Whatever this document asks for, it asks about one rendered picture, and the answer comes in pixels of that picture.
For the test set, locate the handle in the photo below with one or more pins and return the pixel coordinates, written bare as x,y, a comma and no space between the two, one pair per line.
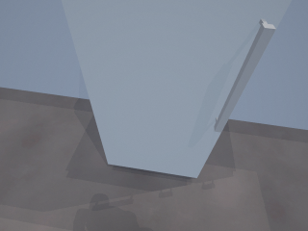
252,58

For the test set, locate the fridge door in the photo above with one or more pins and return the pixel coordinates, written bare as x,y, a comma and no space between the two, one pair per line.
158,73

